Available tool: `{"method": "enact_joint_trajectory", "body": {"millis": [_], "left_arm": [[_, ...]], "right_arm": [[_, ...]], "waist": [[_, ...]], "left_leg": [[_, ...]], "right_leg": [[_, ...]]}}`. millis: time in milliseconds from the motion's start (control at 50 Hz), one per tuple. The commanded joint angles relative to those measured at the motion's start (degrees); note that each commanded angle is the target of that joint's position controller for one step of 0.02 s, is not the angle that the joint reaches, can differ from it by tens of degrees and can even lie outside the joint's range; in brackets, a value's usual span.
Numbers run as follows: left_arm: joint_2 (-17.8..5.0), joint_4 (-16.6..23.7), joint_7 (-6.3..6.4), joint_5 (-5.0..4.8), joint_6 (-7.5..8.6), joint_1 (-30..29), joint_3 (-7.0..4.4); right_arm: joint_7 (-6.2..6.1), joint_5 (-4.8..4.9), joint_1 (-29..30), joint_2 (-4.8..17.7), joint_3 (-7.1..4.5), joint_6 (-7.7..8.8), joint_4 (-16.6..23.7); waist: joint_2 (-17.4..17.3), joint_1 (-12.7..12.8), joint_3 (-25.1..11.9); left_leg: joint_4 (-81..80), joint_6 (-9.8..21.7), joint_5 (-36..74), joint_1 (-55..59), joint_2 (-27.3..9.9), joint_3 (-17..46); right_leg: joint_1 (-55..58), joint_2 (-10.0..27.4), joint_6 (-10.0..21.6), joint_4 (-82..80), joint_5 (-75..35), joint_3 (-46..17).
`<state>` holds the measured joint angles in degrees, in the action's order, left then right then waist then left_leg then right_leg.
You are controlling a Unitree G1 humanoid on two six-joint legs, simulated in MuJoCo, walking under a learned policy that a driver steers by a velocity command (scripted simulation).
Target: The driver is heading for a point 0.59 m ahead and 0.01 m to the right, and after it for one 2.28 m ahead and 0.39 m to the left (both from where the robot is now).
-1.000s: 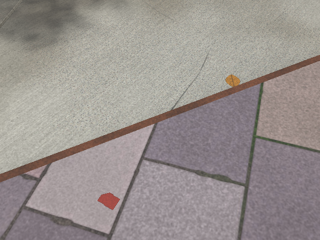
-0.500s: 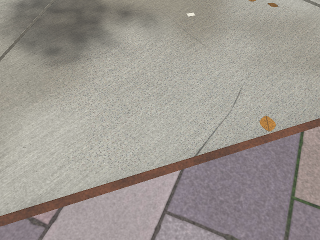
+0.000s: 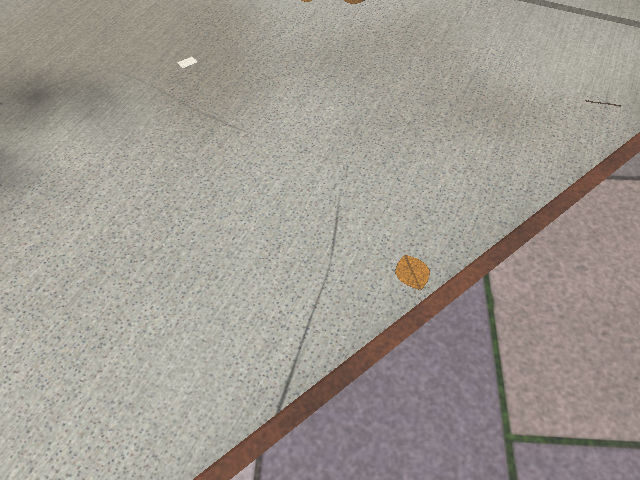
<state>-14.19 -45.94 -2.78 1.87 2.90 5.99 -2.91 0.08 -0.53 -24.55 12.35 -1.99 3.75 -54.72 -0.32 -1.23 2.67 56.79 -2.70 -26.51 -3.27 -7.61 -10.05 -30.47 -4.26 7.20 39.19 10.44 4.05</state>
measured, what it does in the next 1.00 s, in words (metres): walks ahead: left foot, then right foot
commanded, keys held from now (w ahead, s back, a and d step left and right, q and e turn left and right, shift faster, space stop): w+e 0.28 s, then w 0.36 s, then q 0.36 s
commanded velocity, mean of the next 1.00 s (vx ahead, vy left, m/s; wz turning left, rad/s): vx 0.41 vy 0.00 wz -0.19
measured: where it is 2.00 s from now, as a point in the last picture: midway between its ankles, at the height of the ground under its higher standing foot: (364, 469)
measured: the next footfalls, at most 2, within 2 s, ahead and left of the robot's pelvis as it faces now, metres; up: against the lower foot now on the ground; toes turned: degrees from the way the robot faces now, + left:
left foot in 0.46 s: +0.42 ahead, +0.09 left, +0.00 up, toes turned -14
right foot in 0.94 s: +0.59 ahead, -0.14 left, +0.00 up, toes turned -8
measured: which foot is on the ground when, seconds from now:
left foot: up 0.00-0.44, down 0.46-0.94, up 0.96-1.00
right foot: down 0.00-0.48, up 0.50-0.92, down 0.94-1.00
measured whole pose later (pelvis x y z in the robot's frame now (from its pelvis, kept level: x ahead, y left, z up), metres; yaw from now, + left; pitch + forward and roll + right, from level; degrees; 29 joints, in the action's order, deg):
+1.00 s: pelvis +0.46 -0.04 +0.02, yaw -7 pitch +0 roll +2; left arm -12.6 -42.3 0.9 0.8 2.5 3.6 -0.3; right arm -1.0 0.3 -21.5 14.7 -3.0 0.8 -49.5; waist -0.6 -4.8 4.6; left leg 50.2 2.6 -32.2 -14.3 4.8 3.8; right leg -24.3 -0.6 3.6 32.0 8.0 1.7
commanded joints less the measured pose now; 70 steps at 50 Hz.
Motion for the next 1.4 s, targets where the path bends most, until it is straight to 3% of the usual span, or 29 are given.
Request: {"method": "enact_joint_trajectory", "body": {"millis": [20,60,100,180,340,400,440,460,480,500,520,540,580,660,740,780,840,900,920,940,960,980,1000,1040,1120,1180,1340,1380,1400], "left_arm": [[-15.29,-2.51,2.50,-1.61,-0.80,17.89,-5.25],[-9.05,-1.76,3.13,-1.63,-0.87,12.15,-3.61],[-7.10,-0.31,2.89,-1.79,-0.60,9.78,-2.82],[-9.82,-0.14,2.34,-1.45,0.09,12.31,-3.37],[-10.08,-0.08,2.37,-1.14,-0.07,18.52,-3.32],[-10.59,0.19,2.83,-0.77,0.28,17.83,-3.17],[-10.70,0.28,2.92,-0.90,0.55,16.22,-2.99],[-8.27,0.73,2.63,-1.08,1.00,16.19,-2.18],[-4.69,2.23,2.57,-2.95,1.23,20.37,-1.31],[-7.20,1.80,2.73,-1.72,0.99,21.52,-1.53],[-8.70,1.26,2.71,-0.64,0.52,17.86,-1.87],[-7.87,1.95,2.19,-0.47,0.59,13.95,-1.55],[-6.38,2.41,1.59,-0.02,-0.18,12.20,-1.22],[-5.39,2.56,1.26,0.62,-1.38,10.40,-0.72],[-2.26,4.68,1.64,0.41,-1.25,3.23,0.79],[-1.32,5.31,1.77,-0.25,-1.10,-0.18,1.55],[-3.13,5.84,2.82,-0.67,-1.07,-2.64,1.48],[-5.53,4.19,3.69,-0.64,-0.14,2.93,0.65],[-6.68,2.97,4.12,-0.17,0.71,6.91,0.24],[-10.85,3.04,4.76,0.75,1.44,11.65,-0.62],[-13.04,4.32,4.38,-0.17,0.58,11.98,-1.16],[-11.20,4.56,4.10,-2.36,-0.66,12.47,-1.41],[-7.30,5.63,4.20,-2.34,-1.11,8.87,-0.43],[-4.07,6.69,4.86,-1.41,-1.62,2.63,0.60],[-5.32,6.64,5.33,-0.56,-1.55,1.98,-0.08],[-5.99,6.74,5.31,-0.43,-2.11,2.11,-0.54],[-10.44,6.19,4.37,-0.25,-4.20,3.11,-2.33],[-10.92,5.66,4.03,-0.88,-4.94,3.66,-2.68],[-8.98,4.64,3.48,-0.85,-5.33,6.78,-2.58]], "right_arm": [[-0.09,0.86,6.55,6.52,-1.35,2.58,10.71],[-0.36,-0.72,7.22,5.98,-1.26,2.28,10.67],[-0.20,-2.23,5.06,6.05,-1.35,0.05,10.47],[0.24,-2.33,10.56,5.47,-0.88,-1.77,13.27],[1.28,-1.25,24.70,6.51,-0.21,-0.87,18.51],[1.23,-1.25,22.30,7.63,-0.67,-0.13,18.55],[0.59,-1.57,13.65,8.64,-1.46,0.73,15.77],[-0.09,-2.11,6.54,11.40,-2.31,1.56,14.55],[-0.57,-2.72,-0.21,17.46,-3.76,1.51,14.08],[-0.06,-1.64,-0.78,17.20,-4.30,0.56,12.39],[0.39,-1.00,2.91,12.33,-3.27,0.17,13.12],[0.69,-0.89,6.25,9.17,-2.45,0.26,13.57],[0.58,-0.83,7.70,6.86,-1.56,0.89,12.51],[0.93,0.30,4.13,7.92,-1.64,2.53,9.59],[0.63,0.63,1.46,7.65,-1.15,1.78,6.94],[0.25,0.70,0.67,8.56,-1.35,1.18,6.14],[-0.06,0.50,-0.64,10.04,-1.84,0.05,5.51],[-0.59,0.71,1.94,11.36,-2.62,-0.85,6.65],[-0.53,1.21,2.98,10.97,-2.70,-0.99,7.20],[-0.61,1.81,2.57,8.48,-2.16,-0.84,9.74],[-1.37,2.34,-7.40,4.19,-1.60,-1.71,9.03],[-1.95,0.68,-8.20,8.47,-2.51,-3.28,7.36],[-1.70,-0.34,-4.20,9.67,-3.10,-4.33,7.30],[-0.49,-0.66,1.14,8.87,-3.31,-5.78,8.52],[0.88,-0.43,2.22,7.72,-3.23,-8.13,9.80],[1.55,-0.58,6.07,8.00,-3.03,-9.12,11.85],[3.02,0.21,10.36,8.40,-1.90,-8.92,16.35],[3.13,0.13,6.20,8.24,-1.97,-8.39,15.67],[2.57,-0.48,6.04,10.10,-2.35,-7.80,15.76]], "waist": [[4.51,6.71,-14.35],[0.30,2.16,-6.17],[0.41,-0.31,-6.45],[1.44,0.34,-3.26],[3.86,6.16,-1.14],[4.89,4.58,-1.10],[2.66,0.03,-2.87],[-1.86,-3.24,-7.97],[-12.19,-3.64,-15.97],[-14.63,-2.61,-14.71],[-5.16,-1.56,-6.65],[-1.43,-1.18,-3.01],[-4.27,0.75,-1.14],[-5.00,1.89,-1.63],[-4.74,1.27,-1.47],[-6.24,0.30,-2.01],[-6.96,-0.63,-3.06],[-5.92,1.92,-3.96],[-2.98,3.80,-5.70],[4.33,4.30,-12.52],[13.57,0.95,-19.72],[11.12,2.37,-21.37],[5.90,1.40,-14.50],[7.15,-0.46,-6.75],[6.95,-1.57,-7.33],[7.96,-0.61,-6.56],[8.18,1.17,-6.40],[5.69,-1.04,-5.28],[-3.62,-0.74,-2.49]], "left_leg": [[26.45,2.38,2.32,-37.99,4.18,12.39],[16.34,2.76,5.46,-33.20,0.81,12.93],[11.76,1.80,4.88,-27.16,0.60,12.94],[0.13,0.01,10.57,-27.65,0.95,10.91],[-20.37,0.26,23.62,-28.73,4.83,10.52],[-25.20,2.40,19.43,-21.46,6.23,10.48],[-31.28,4.52,17.84,-9.67,8.14,9.37],[-33.66,6.98,14.42,0.37,1.69,16.45],[-36.76,13.06,4.85,16.07,-11.66,37.81],[-42.56,16.38,-1.45,15.70,-16.05,52.94],[-42.57,16.23,-4.59,9.52,-14.16,47.80],[-43.38,15.30,0.48,4.01,-11.56,40.46],[-44.99,12.71,13.74,-0.98,-6.84,30.11],[-45.88,13.66,36.32,-1.23,-4.55,22.52],[-42.61,13.48,61.06,-1.99,-0.95,15.75],[-41.02,12.22,61.64,-2.97,0.58,14.41],[-36.68,11.56,59.27,-1.51,0.07,17.02],[-30.14,9.93,52.30,-1.49,-0.38,21.98],[-23.60,8.50,47.27,-4.06,2.25,21.03],[-12.10,6.73,28.35,-10.93,6.03,18.77],[1.95,6.07,-12.83,-19.58,13.36,13.77],[8.32,5.88,-14.39,-23.19,12.47,13.48],[10.43,5.23,-9.41,-24.98,10.32,14.35],[8.13,3.11,-2.33,-24.54,7.85,13.64],[8.47,1.08,2.47,-19.69,8.71,11.04],[3.83,1.06,4.10,-20.71,7.80,10.09],[-13.64,4.70,0.01,-11.32,8.12,5.80],[-28.70,7.21,5.27,-3.51,8.66,6.79],[-40.20,8.64,5.24,-2.46,3.78,17.70]], "right_leg": [[43.17,20.02,14.93,-17.88,-19.11,-34.14],[28.22,15.26,10.87,-20.21,-21.00,-26.25],[21.13,13.34,10.73,-22.78,-21.00,-23.50],[15.24,10.99,10.52,-26.57,-14.89,-21.69],[24.14,10.33,6.40,-23.83,-13.97,-23.25],[24.69,12.30,4.19,-20.81,-15.79,-25.39],[23.15,9.94,2.29,-12.17,-20.53,-23.90],[19.66,6.35,0.50,0.35,-17.67,-19.88],[5.59,-1.33,-2.33,18.29,0.97,-11.74],[-4.70,-3.04,-2.54,26.16,19.56,-9.86],[-7.77,0.25,-2.03,30.37,15.43,-12.21],[-7.07,1.82,-2.03,29.32,11.44,-11.89],[-4.59,4.78,-2.58,24.50,8.63,-10.62],[-4.78,5.76,-4.57,21.82,4.35,-6.78],[-2.80,5.58,-7.60,9.81,-2.12,-2.60],[1.09,4.17,-7.78,3.05,-6.07,-1.47],[4.44,2.60,-6.97,-2.53,-7.18,-2.37],[12.39,2.43,-4.77,-11.31,-7.72,-4.99],[19.90,4.39,-3.71,-16.16,-15.51,-5.99],[32.14,16.67,-0.95,-13.25,-36.87,-15.06],[41.37,30.83,6.34,-8.97,-60.42,-25.39],[37.98,31.11,9.49,-12.42,-49.38,-28.74],[31.93,27.29,8.06,-16.20,-35.75,-24.88],[22.49,21.54,5.07,-21.58,-24.50,-16.54],[15.89,19.27,5.64,-23.39,-20.81,-8.29],[15.42,19.93,5.65,-25.20,-7.25,-7.17],[14.06,22.65,3.36,-23.48,3.69,-4.46],[9.57,21.50,-1.16,-18.14,4.53,-0.63],[4.79,17.60,-5.61,-7.99,9.05,4.18]]}}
